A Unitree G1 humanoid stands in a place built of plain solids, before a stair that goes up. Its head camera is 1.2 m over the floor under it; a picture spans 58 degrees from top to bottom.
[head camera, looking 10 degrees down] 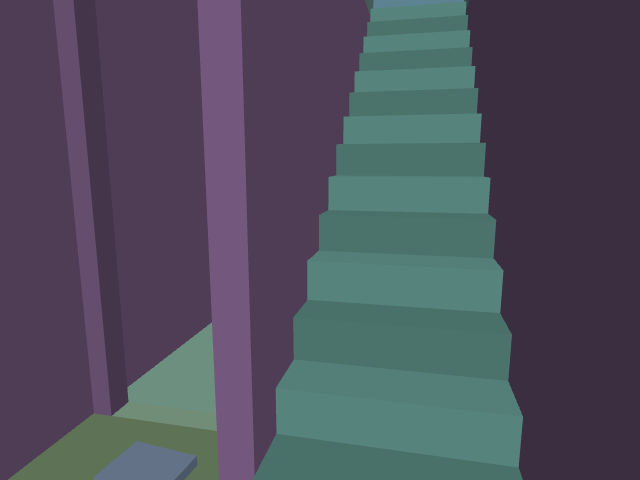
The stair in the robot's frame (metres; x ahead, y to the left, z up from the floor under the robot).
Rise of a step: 0.19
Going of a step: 0.25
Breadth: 0.86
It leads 13 degrees to the right of straight ahead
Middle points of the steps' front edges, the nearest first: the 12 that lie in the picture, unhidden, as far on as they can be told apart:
1.40 -0.25 0.38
1.64 -0.31 0.57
1.88 -0.36 0.75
2.12 -0.41 0.94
2.36 -0.47 1.13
2.60 -0.52 1.32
2.84 -0.57 1.51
3.08 -0.63 1.69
3.32 -0.68 1.88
3.56 -0.73 2.07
3.80 -0.79 2.26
4.05 -0.84 2.45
